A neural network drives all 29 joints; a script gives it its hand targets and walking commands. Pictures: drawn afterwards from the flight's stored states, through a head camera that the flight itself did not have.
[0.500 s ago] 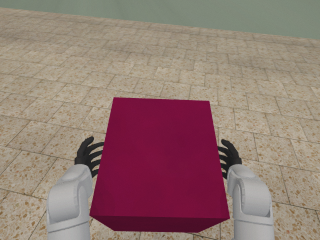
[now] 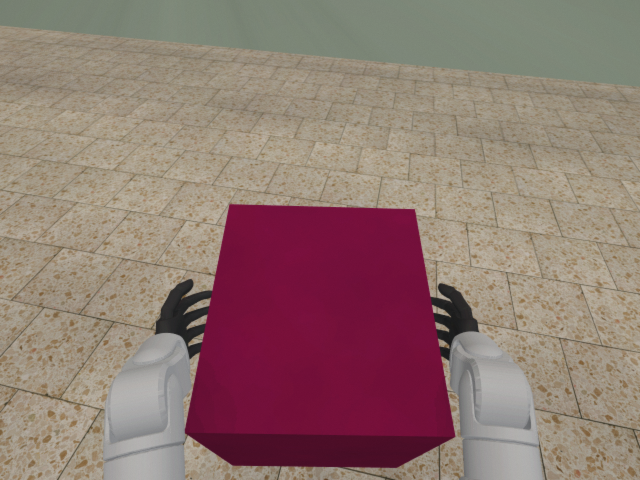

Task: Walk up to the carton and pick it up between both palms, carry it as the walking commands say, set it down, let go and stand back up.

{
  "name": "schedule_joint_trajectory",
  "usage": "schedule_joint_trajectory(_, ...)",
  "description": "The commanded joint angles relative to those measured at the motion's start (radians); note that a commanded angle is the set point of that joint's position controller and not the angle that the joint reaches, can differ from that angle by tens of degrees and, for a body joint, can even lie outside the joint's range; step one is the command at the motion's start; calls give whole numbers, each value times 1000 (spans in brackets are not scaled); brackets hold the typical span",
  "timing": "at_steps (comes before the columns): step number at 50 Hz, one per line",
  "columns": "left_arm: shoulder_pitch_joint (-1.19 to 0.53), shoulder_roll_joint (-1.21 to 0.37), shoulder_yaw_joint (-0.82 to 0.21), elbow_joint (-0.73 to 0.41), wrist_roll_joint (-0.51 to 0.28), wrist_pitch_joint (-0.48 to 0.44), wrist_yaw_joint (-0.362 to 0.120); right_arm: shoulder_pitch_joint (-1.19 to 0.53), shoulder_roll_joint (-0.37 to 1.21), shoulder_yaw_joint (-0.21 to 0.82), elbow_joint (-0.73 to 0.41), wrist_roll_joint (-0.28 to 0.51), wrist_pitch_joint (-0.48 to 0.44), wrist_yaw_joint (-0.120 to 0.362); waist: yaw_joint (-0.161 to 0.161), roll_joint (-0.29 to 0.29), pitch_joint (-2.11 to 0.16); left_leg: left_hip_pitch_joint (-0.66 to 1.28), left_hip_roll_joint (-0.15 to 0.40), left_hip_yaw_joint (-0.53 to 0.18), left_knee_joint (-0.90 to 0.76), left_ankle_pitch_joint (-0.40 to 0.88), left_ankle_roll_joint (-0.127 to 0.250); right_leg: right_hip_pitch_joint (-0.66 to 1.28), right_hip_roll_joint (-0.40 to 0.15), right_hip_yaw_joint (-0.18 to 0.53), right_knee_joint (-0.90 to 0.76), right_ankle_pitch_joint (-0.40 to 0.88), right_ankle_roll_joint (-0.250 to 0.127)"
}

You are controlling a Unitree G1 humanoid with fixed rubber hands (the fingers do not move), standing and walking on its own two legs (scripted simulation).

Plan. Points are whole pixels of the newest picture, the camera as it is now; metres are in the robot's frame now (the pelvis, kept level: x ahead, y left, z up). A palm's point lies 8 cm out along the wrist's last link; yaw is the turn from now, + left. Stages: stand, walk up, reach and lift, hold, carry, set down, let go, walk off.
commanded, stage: carry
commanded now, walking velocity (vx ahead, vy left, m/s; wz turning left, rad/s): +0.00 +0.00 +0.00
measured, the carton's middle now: (318, 344) +0.32 +0.00 -0.03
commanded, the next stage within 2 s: hold in 0.98 s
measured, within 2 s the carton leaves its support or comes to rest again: neither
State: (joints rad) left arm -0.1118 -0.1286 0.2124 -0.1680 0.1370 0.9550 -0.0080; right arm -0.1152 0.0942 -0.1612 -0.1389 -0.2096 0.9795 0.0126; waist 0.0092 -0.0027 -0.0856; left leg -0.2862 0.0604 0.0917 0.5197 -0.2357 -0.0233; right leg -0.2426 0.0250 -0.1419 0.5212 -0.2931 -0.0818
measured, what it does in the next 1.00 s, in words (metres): stands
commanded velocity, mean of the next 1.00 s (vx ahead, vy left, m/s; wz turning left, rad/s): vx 0.00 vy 0.00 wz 0.00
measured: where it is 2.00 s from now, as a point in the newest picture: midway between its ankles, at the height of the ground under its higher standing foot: outside the picture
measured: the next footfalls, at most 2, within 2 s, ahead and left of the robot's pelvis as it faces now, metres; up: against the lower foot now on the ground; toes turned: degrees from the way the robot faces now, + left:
none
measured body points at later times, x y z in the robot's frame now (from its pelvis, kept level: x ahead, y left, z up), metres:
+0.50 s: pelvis +0.00 -0.01 +0.00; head -0.02 -0.02 +0.45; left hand +0.28 +0.17 +0.06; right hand +0.28 -0.18 +0.05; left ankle +0.02 +0.13 -0.73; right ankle +0.00 -0.06 -0.73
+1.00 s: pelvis -0.01 -0.01 +0.00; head -0.04 -0.02 +0.45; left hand +0.27 +0.16 +0.06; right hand +0.27 -0.19 +0.05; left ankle +0.02 +0.13 -0.73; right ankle +0.00 -0.06 -0.73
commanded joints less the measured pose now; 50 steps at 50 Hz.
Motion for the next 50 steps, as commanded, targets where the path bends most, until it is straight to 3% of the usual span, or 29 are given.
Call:
schedule_joint_trajectory(1, -539, -732, -732, -170, -311, -17, -216, -532, 759, 638, -209, 365, -69, 179, -4, 64, -224, 70, 96, -67, -48, 187, 20, 56, -186, 161, -94, 361, 32)
schedule_joint_trajectory(4, -523, -701, -704, -133, -301, -7, -207, -466, 760, 635, -157, 359, -52, 169, -1, -38, -282, 87, 101, -70, -30, 196, 14, 77, -168, 141, -79, 363, 35)
schedule_joint_trajectory(6, -398, -711, -746, -141, -324, 38, -204, -436, 748, 664, -236, 373, -13, 154, 9, -5, -236, 64, 95, -85, -56, 68, 24, 49, -177, 166, -127, 161, 47)
schedule_joint_trajectory(9, -401, -624, -535, 147, -163, 6, -211, -405, 675, 468, 65, 220, -39, 171, -7, -41, -196, 56, 91, -62, -49, 113, 9, 40, -189, 177, -150, 257, 39)
schedule_joint_trajectory(11, -490, -757, -778, -180, -348, 4, -214, -501, 789, 690, -249, 418, -41, 182, -5, 29, -241, 51, 88, -57, -52, 157, 12, 91, -187, 162, -97, 337, 31)
schedule_joint_trajectory(13, -494, -738, -708, -75, -290, 21, -210, -484, 770, 614, -121, 359, -31, 181, 2, 19, -195, 54, 99, -73, -57, 100, 2, 37, -181, 159, -131, 200, 47)
schedule_joint_trajectory(14, -405, -695, -587, 146, -192, -17, -212, -422, 757, 486, 93, 269, -63, 183, 7, 20, -250, 84, 89, -74, -51, 65, 10, 33, -200, 196, -135, 175, 58)
schedule_joint_trajectory(17, -567, -770, -774, -219, -357, -18, -209, -626, 813, 722, -331, 438, -66, 177, -5, -27, -246, 89, 84, -54, -44, 124, 5, 22, -201, 193, -169, 181, 40)
schedule_joint_trajectory(18, -494, -739, -711, -136, -334, -7, -206, -549, 781, 627, -189, 407, -50, 174, -5, 20, -274, 103, 82, -56, -34, 105, 27, 38, -187, 201, -133, 203, 38)
schedule_joint_trajectory(19, -546, -772, -803, -276, -386, 13, -202, -585, 786, 708, -353, 458, -43, 161, 3, -20, -297, 77, 94, -75, -26, 187, 9, 107, -176, 147, -121, 284, 47)
schedule_joint_trajectory(20, -424, -699, -558, 127, -201, -22, -205, -433, 687, 469, 41, 252, -68, 162, 7, -23, -314, 96, 77, -73, -13, 143, 27, 94, -187, 186, -105, 309, 57)
schedule_joint_trajectory(21, -472, -680, -673, -120, -265, -53, -204, -467, 721, 601, -151, 327, -96, 167, 4, -40, -310, 62, 84, -57, -17, 168, 2, 137, -197, 161, -109, 401, 55)
schedule_joint_trajectory(22, -399, -727, -628, 65, -207, -58, -215, -406, 748, 538, 27, 292, -95, 173, 20, -3, -321, 87, 94, -64, -18, 186, 25, 125, -207, 178, -59, 422, 19)
schedule_joint_trajectory(23, -416, -749, -743, -107, -289, -60, -219, -449, 789, 663, -163, 372, -96, 175, 16, -7, -332, 116, 110, -64, -22, 221, 14, 97, -204, 162, -43, 452, 9)
schedule_joint_trajectory(24, -463, -761, -685, -16, -248, -68, -226, -449, 773, 582, -63, 309, -105, 178, 8, -11, -311, 118, 94, -50, -8, 219, 9, 84, -193, 168, -67, 449, 33)
schedule_joint_trajectory(26, -516, -776, -743, -122, -317, -33, -221, -560, 785, 662, -202, 386, -82, 180, 5, -31, -302, 67, 93, -60, -27, 178, 21, 104, -180, 162, -70, 373, 36)
schedule_joint_trajectory(28, -445, -733, -656, 72, -235, -33, -229, -417, 736, 534, 4, 275, -78, 183, -2, -18, -229, 70, 97, -58, -40, 121, 15, 47, -183, 163, -95, 278, 30)
schedule_joint_trajectory(29, -482, -736, -739, -112, -311, -36, -223, -431, 777, 639, -119, 338, -79, 182, -1, 1, -235, 46, 106, -79, -29, 135, 17, 61, -186, 174, -119, 320, 53)
schedule_joint_trajectory(32, -409, -715, -596, 198, -177, -62, -230, -374, 725, 471, 144, 208, -107, 182, 3, -6, -243, 68, 89, -48, -12, 121, 1, 62, -197, 176, -105, 355, 45)
schedule_joint_trajectory(33, -429, -746, -729, -52, -291, -79, -233, -456, 795, 633, -125, 334, -122, 185, 8, -36, -290, 95, 100, -53, -8, 147, -6, 89, -207, 180, -113, 442, 66)
schedule_joint_trajectory(34, -461, -756, -652, 97, -231, -89, -238, -425, 798, 528, 57, 282, -128, 194, 4, 33, -282, 73, 92, -36, -24, 167, 3, 113, -208, 181, -61, 453, 25)
schedule_joint_trajectory(37, -524, -768, -724, -57, -278, -72, -230, -565, 803, 650, -159, 358, -124, 198, 4, -2, -237, 50, 97, -59, -46, 173, 9, 80, -192, 163, -100, 341, 33)
schedule_joint_trajectory(39, -472, -714, -571, 171, -167, -134, -228, -453, 739, 491, 104, 224, -179, 198, -1, -44, -298, 94, 95, -68, -32, 199, 20, 101, -185, 162, -69, 381, 25)
schedule_joint_trajectory(41, -531, -784, -736, -56, -276, -132, -237, -521, 824, 644, -100, 337, -171, 196, 12, 11, -279, 83, 102, -60, -26, 193, 21, 91, -209, 185, -75, 460, 25)
schedule_joint_trajectory(42, -507, -777, -694, 4, -263, -130, -240, -538, 786, 602, -73, 323, -174, 191, 10, -43, -290, 105, 97, -63, -14, 195, 17, 107, -202, 170, -77, 460, 40)
schedule_joint_trajectory(44, -525, -770, -728, -35, -276, -96, -237, -492, 799, 616, -51, 339, -139, 198, 2, 13, -255, 80, 83, -51, -33, 66, 12, 80, -217, 210, -127, 282, 35)
schedule_joint_trajectory(45, -480, -761, -654, 125, -203, -104, -241, -421, 794, 537, 126, 271, -140, 197, 1, -35, -244, 102, 104, -79, -37, 124, 14, 33, -213, 201, -120, 335, 35)
schedule_joint_trajectory(49, -472, -779, -750, -41, -278, -98, -239, -500, 808, 656, -111, 355, -146, 200, 11, 8, -240, 52, 125, -90, -58, 178, 14, 77, -180, 154, -107, 263, 38)
schedule_joint_trajectory(50, -384, -635, -401, 344, -82, -137, -225, -407, 723, 362, 262, 191, -180, 187, 38, 11, -23, 233, -115, -178, -115, 156, 47, 104, -62, 260, -178, 307, 70)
